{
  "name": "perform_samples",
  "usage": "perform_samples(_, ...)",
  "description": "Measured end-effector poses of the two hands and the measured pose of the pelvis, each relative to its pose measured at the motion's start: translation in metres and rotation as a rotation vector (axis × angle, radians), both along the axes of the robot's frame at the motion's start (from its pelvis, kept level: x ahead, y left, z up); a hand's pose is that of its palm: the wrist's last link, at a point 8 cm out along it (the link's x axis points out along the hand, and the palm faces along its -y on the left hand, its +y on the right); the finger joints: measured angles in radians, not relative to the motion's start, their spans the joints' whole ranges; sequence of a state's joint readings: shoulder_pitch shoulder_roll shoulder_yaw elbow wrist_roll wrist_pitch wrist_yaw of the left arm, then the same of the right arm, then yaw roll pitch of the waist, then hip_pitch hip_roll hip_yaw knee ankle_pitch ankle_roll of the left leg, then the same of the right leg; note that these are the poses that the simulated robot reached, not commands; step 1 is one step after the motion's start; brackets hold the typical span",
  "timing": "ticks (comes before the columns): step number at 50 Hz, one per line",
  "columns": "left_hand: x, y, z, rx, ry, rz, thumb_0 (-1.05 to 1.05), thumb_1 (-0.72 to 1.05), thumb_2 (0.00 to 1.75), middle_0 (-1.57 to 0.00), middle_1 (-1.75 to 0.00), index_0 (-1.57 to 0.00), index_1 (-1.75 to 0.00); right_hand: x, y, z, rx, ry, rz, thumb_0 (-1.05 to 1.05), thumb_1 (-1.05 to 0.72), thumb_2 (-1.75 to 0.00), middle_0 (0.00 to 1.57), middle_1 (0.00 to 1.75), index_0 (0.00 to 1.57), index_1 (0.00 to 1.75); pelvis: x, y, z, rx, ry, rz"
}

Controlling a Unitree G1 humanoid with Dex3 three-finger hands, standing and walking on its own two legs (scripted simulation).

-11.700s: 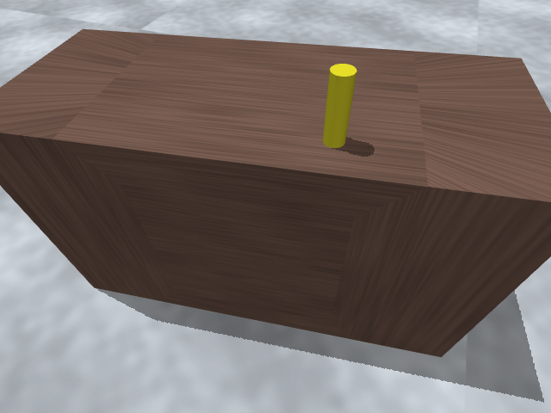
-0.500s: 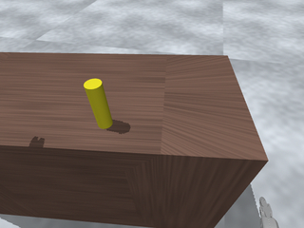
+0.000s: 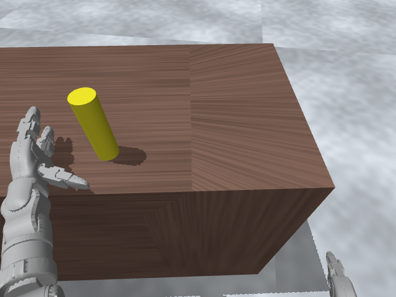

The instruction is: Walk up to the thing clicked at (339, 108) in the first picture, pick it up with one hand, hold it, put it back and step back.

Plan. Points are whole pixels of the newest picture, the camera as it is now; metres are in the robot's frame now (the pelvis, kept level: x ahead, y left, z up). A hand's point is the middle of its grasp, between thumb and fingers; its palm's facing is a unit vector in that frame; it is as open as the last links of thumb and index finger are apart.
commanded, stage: close in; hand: left
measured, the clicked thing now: (96, 127) +0.43 +0.22 +0.12
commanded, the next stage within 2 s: rest palm in 0.38 s
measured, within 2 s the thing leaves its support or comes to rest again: leaves its support in 1.94 s
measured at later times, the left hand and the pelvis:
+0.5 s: hand (89, 149) +0.38 +0.22 +0.11, palm faces +0.24 -0.97 +0.02, open 17.5 cm; pelvis +0.00 -0.01 +0.00, yaw +1 degrees
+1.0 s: hand (86, 140) +0.39 +0.23 +0.12, palm faces +0.28 -0.96 +0.01, open 16.9 cm; pelvis +0.00 -0.01 -0.01, yaw +0 degrees
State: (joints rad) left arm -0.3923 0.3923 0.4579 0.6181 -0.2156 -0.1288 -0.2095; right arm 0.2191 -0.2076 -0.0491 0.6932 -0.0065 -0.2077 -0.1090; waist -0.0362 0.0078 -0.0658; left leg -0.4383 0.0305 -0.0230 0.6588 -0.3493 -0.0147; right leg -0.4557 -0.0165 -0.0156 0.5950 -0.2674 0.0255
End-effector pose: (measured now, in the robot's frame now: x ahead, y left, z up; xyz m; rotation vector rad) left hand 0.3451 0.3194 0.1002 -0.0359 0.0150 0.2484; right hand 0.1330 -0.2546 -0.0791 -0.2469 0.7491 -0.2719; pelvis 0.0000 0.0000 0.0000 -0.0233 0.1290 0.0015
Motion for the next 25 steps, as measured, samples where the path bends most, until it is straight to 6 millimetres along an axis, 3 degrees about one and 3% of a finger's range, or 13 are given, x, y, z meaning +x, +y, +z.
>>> perform_samples(7,-0.002,-0.019,0.012,0.046,-0.043,0.000,-0.01,-0.54,0.00,-0.06,-0.03,-0.07,-0.02,0.011,0.006,-0.004,0.053,-0.015,0.001,-0.01,0.52,-0.05,0.06,0.05,0.05,0.05,0.005,0.000,-0.002,0.002,-0.011,0.000)
perform_samples(14,-0.009,-0.031,0.011,0.030,-0.030,-0.004,-0.01,-0.53,0.00,-0.07,-0.02,-0.08,-0.01,0.024,0.009,0.005,0.072,-0.069,0.039,-0.01,0.52,-0.05,0.06,0.05,0.05,0.05,0.006,-0.004,-0.002,0.009,-0.025,0.007)
perform_samples(25,-0.003,-0.050,0.011,0.024,-0.029,-0.002,-0.01,-0.55,0.00,-0.06,-0.01,-0.07,0.00,0.012,0.002,0.008,0.062,-0.064,0.042,-0.01,0.52,-0.05,0.06,0.05,0.05,0.05,0.000,-0.009,-0.005,0.014,-0.035,0.009)
